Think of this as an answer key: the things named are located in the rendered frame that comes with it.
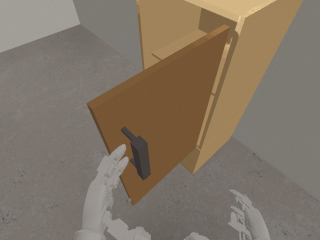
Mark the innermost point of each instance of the robot left forearm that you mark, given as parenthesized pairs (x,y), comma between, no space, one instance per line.
(89,235)

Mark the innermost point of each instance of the right robot hand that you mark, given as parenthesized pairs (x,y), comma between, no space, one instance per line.
(251,224)

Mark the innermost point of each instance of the left robot hand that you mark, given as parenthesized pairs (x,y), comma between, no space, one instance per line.
(94,215)

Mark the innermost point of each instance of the cupboard door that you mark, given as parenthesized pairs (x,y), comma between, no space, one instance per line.
(165,104)

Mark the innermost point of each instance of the handle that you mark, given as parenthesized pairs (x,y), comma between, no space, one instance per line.
(140,154)

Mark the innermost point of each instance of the robot left thigh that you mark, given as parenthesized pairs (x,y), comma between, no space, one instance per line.
(142,232)

